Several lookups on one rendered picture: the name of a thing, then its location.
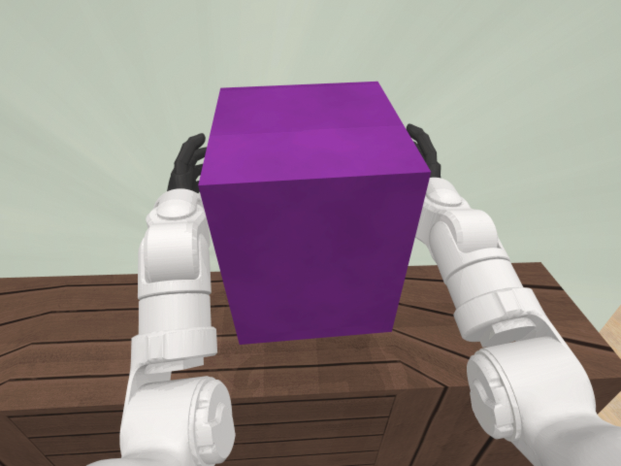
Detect left robot forearm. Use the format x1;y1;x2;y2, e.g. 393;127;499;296
119;188;217;455

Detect carton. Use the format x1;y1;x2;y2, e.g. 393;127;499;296
198;82;431;345

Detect left robot upper arm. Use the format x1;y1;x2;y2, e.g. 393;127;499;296
86;376;235;466

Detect robot left hand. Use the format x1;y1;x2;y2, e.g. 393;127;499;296
167;133;207;193

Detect right robot forearm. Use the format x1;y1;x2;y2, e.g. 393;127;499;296
415;178;596;410

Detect robot right hand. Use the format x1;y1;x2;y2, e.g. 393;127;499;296
407;123;441;178

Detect pedestal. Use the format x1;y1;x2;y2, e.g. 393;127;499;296
0;262;621;466

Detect right robot upper arm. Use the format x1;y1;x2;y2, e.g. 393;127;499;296
467;336;621;466

